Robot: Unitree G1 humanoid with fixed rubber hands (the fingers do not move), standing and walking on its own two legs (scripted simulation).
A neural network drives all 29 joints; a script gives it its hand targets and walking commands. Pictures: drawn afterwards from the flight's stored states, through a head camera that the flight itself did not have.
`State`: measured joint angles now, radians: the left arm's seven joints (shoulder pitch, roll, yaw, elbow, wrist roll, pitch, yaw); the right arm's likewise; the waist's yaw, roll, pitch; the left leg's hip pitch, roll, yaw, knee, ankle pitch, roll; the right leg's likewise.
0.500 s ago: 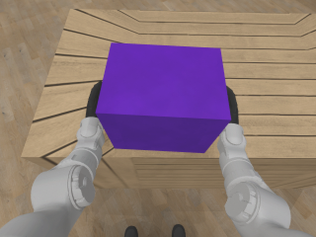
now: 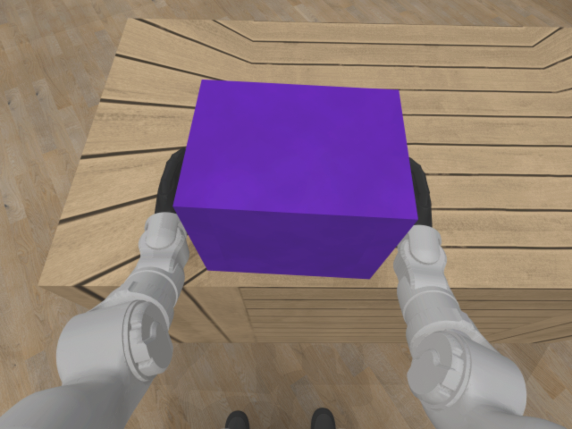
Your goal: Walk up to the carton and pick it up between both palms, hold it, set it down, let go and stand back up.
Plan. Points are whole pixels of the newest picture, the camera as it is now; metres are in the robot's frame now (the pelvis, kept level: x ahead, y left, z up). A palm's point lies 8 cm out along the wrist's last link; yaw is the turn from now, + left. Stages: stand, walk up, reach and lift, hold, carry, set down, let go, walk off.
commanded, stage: set down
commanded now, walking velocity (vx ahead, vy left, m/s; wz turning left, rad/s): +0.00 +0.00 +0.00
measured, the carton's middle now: (293, 189) +0.44 -0.01 +0.01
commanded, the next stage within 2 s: none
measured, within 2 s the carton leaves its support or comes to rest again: neither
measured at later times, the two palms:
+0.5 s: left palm (142, 207) +0.42 +0.22 -0.01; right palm (457, 203) +0.42 -0.25 +0.00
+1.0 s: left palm (125, 148) +0.45 +0.21 +0.09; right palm (486, 158) +0.44 -0.25 +0.09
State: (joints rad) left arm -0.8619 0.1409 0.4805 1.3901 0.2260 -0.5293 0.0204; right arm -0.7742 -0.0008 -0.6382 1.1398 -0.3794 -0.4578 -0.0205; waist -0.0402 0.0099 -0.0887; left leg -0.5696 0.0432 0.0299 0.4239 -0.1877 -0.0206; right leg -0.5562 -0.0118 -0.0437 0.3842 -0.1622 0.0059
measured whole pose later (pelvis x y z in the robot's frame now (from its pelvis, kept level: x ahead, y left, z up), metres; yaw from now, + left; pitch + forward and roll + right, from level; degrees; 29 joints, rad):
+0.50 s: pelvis -0.03 +0.00 -0.04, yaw -1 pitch +30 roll -1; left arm -1.06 0.33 -0.18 1.65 -0.42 -0.48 0.01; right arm -1.03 -0.37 0.17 1.50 0.48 -0.41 0.01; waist -0.01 0.02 -0.27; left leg -0.99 0.06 0.03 0.74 -0.28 -0.02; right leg -0.98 0.00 -0.03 0.70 -0.25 0.00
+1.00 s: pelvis -0.03 -0.02 -0.03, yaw +0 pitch +25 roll +0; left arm -1.19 0.43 -0.23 1.49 -0.47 -0.20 -0.03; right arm -1.10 -0.40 0.19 1.31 0.51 -0.12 0.00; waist -0.03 -0.01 -0.27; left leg -0.87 0.07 0.02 0.69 -0.26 -0.04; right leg -0.87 0.00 -0.05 0.69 -0.25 -0.02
